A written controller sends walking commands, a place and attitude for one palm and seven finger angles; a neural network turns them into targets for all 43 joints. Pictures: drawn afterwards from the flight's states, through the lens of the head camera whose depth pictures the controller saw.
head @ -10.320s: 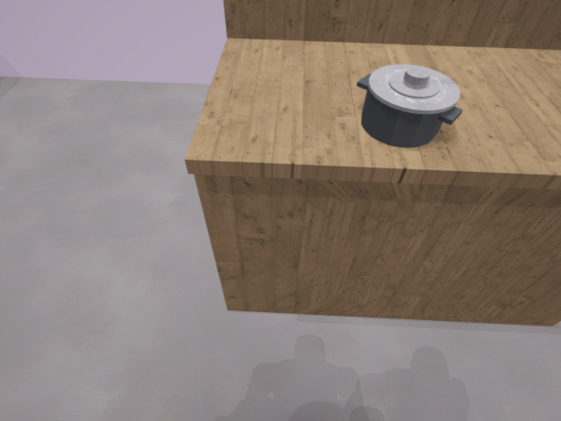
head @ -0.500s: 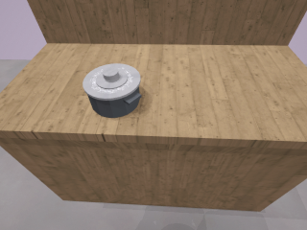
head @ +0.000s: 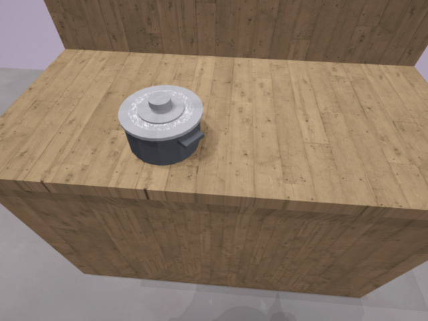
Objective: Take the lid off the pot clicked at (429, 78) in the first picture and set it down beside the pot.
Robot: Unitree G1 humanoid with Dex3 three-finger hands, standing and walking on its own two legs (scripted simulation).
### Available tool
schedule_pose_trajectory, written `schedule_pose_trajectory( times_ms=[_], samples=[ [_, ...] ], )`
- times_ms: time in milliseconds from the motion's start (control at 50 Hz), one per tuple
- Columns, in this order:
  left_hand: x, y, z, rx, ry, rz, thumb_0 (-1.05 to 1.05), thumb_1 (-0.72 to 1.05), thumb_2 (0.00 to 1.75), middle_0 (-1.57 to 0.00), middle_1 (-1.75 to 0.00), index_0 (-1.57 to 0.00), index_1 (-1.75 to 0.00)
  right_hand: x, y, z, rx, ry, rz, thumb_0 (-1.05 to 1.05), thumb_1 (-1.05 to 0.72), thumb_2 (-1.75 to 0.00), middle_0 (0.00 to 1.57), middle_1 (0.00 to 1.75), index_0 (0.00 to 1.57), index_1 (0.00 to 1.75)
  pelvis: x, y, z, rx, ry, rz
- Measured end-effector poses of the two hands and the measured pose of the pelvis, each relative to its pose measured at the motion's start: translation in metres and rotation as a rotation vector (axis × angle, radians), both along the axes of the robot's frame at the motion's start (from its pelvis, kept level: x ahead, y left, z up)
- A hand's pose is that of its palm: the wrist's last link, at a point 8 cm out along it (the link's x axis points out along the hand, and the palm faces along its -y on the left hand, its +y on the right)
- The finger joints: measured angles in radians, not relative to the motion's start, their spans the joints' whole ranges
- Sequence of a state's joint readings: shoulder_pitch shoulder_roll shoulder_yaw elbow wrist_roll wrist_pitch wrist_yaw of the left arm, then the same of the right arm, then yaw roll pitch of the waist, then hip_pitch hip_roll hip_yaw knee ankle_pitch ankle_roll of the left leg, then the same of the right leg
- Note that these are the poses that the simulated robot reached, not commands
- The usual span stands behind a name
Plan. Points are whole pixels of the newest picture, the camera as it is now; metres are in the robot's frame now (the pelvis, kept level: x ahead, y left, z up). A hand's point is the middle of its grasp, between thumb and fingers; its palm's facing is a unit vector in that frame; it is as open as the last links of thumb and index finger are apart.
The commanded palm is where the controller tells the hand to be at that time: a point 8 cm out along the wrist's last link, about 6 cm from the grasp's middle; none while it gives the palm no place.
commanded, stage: come to a stop and stand still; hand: left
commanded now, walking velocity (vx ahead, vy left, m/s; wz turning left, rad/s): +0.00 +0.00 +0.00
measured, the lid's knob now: (159, 100) +0.51 +0.15 +0.14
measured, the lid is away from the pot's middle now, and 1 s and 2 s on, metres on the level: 0.01 0.01 0.01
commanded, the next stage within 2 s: look again from close up in 0.34 s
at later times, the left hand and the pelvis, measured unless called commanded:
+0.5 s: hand out of the picture +0.01 +0.20 -0.17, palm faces +0.02 -0.97 -0.24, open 7.3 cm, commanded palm none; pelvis +0.00 +0.02 +0.00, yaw -1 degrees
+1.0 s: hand out of the picture +0.00 +0.24 -0.18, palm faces -0.01 -0.97 -0.24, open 7.3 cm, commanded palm none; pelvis -0.02 +0.05 -0.01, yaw -1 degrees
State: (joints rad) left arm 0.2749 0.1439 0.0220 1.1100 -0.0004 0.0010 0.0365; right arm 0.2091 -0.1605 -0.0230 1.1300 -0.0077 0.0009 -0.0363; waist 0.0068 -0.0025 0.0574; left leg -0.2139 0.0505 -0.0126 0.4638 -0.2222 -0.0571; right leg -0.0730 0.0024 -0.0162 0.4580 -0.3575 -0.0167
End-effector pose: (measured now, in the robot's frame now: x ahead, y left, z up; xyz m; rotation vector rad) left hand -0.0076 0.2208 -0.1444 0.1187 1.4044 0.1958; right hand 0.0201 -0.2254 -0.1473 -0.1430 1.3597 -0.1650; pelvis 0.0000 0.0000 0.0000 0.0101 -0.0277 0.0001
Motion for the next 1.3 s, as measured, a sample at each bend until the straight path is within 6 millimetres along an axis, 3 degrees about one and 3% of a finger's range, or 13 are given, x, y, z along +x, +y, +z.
schedule_pose_trajectory(
  times_ms=[220, 520, 780, 1020, 1160, 1300],
  samples=[
    [0.014, 0.02, 0.004, 0.026, -0.025, -0.016, 0.0, 0.91, 0.9, -0.2, -0.3, -0.2, -0.3, 0.016, 0.007, 0.002, 0.001, -0.036, 0.014, 0.0, -0.92, -0.9, 0.2, 0.3, 0.2, 0.3, 0.003, 0.009, 0.001, 0.003, 0.0, -0.004],
    [0.013, 0.029, 0.003, 0.042, -0.04, -0.057, 0.0, 0.91, 0.9, -0.2, -0.3, -0.2, -0.3, 0.009, 0.013, 0.0, 0.004, -0.048, 0.007, 0.0, -0.92, -0.9, 0.2, 0.3, 0.2, 0.3, 0.0, 0.02, -0.002, -0.021, 0.016, -0.017],
    [0.025, 0.056, -0.005, 0.032, -0.121, -0.089, 0.01, 0.91, 0.9, -0.2, -0.3, -0.2, -0.3, 0.007, 0.039, 0.001, -0.007, -0.128, 0.012, 0.0, -0.92, -0.9, 0.2, 0.3, 0.2, 0.3, -0.014, 0.046, -0.011, -0.026, 0.0, -0.02],
    [0.0, 0.071, -0.002, 0.045, -0.053, -0.087, 0.01, 0.91, 0.9, -0.2, -0.3, -0.2, -0.3, -0.007, 0.042, 0.006, -0.01, -0.091, 0.015, 0.0, -0.92, -0.9, 0.2, 0.3, 0.2, 0.3, -0.021, 0.049, -0.007, -0.018, 0.016, -0.024],
    [-0.014, 0.065, -0.003, 0.034, -0.014, -0.078, 0.01, 0.91, 0.9, -0.2, -0.3, -0.2, -0.3, -0.009, 0.039, 0.006, -0.008, -0.077, 0.01, 0.0, -0.91, -0.9, 0.2, 0.3, 0.2, 0.3, -0.022, 0.045, -0.005, -0.016, 0.012, -0.026],
    [-0.016, 0.054, -0.004, 0.012, -0.012, -0.076, 0.01, 0.91, 0.9, -0.2, -0.3, -0.2, -0.3, -0.007, 0.036, 0.007, -0.009, -0.079, 0.008, 0.0, -0.91, -0.9, 0.2, 0.3, 0.2, 0.3, -0.023, 0.042, -0.005, -0.014, 0.009, -0.027]
  ],
)
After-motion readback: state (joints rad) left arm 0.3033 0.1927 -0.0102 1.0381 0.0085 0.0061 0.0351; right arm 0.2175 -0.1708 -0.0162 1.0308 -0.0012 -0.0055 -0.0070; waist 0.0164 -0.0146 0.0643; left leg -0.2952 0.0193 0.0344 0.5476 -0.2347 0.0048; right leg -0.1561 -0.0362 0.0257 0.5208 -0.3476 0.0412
